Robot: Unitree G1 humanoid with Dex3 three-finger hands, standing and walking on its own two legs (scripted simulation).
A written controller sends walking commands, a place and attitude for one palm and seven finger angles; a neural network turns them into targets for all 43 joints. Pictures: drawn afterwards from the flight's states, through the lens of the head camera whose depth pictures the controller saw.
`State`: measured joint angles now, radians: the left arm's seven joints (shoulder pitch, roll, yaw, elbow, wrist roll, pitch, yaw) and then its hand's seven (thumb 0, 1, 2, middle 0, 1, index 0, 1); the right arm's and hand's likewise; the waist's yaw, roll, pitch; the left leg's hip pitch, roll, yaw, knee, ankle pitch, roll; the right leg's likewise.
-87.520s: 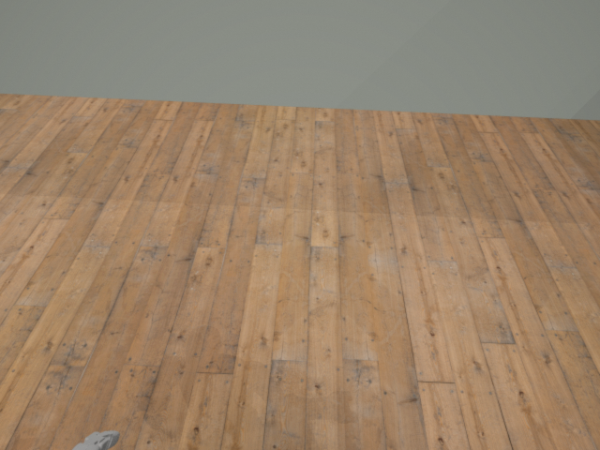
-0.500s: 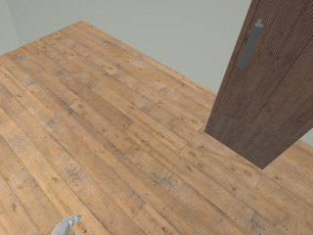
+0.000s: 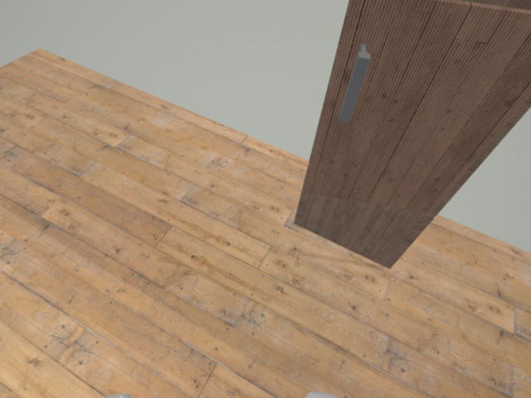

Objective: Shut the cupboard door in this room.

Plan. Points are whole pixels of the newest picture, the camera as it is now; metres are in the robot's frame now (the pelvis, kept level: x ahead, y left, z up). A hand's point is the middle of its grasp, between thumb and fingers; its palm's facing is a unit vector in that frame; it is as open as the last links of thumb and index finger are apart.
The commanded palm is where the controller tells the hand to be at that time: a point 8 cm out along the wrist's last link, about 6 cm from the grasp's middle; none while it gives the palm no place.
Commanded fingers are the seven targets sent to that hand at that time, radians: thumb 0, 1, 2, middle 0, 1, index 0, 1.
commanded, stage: turn to face it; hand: left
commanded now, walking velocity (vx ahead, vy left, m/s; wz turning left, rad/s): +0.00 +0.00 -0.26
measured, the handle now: (353, 84) +0.71 -0.14 +0.08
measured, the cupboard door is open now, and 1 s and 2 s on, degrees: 19 19 19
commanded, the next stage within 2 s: take the last steps up to it in 0.04 s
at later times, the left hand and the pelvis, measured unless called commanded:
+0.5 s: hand out of the picture +0.10 +0.16 -0.19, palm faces -0.12 -0.98 -0.14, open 7.4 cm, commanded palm none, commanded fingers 0.00 0.90 0.90 -0.20 -0.30 -0.20 -0.30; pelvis +0.06 -0.02 -0.01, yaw -8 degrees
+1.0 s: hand (266, 283) +0.36 +0.01 -0.18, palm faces -0.29 -0.94 -0.19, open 7.4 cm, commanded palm none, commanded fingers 0.00 0.90 0.90 -0.20 -0.30 -0.20 -0.30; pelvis +0.20 -0.14 -0.01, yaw -13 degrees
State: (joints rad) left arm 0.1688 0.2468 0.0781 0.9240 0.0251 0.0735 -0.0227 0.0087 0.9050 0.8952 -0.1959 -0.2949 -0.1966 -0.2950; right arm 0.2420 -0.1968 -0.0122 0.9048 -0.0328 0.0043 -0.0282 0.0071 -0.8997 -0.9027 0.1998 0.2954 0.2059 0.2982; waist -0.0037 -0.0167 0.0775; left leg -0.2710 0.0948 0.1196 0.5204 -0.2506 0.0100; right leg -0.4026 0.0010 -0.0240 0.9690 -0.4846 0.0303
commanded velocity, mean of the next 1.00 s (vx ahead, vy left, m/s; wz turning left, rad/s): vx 0.15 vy -0.08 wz -0.16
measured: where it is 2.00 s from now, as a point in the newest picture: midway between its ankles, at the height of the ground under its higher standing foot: (312, 397)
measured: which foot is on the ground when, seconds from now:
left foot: down 0.00-0.14, up 0.16-0.42, down 0.44-0.88, up 0.90-1.00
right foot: up 0.00-0.12, down 0.14-0.44, up 0.46-0.86, down 0.88-1.00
